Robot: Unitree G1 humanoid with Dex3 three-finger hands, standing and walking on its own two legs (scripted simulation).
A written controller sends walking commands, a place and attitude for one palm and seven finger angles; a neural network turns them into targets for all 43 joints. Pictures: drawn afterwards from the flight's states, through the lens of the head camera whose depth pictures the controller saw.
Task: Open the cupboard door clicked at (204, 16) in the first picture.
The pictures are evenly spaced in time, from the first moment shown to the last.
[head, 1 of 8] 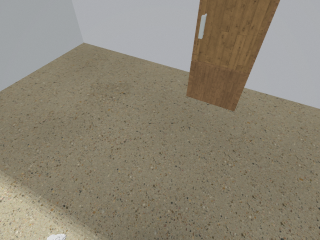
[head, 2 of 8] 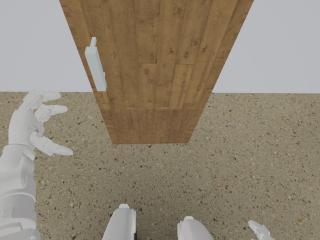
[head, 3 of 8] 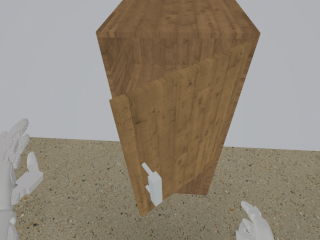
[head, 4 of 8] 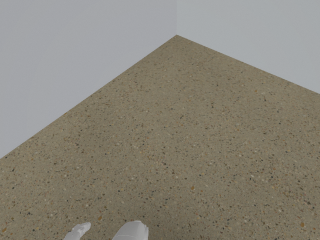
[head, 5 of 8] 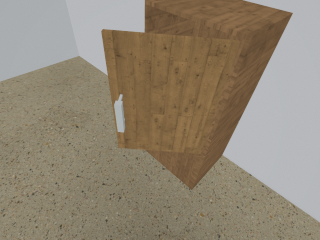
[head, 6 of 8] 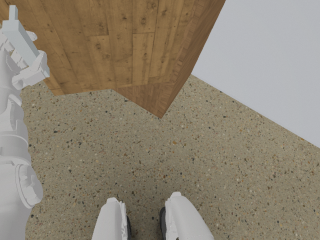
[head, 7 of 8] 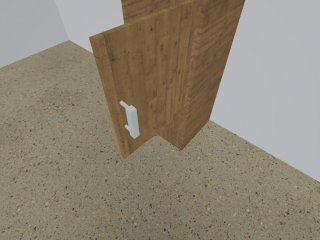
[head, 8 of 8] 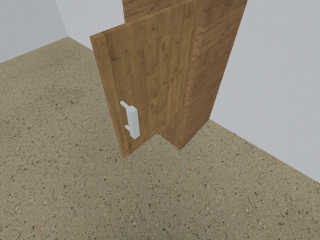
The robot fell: no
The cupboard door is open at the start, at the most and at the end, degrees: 0 85 85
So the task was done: yes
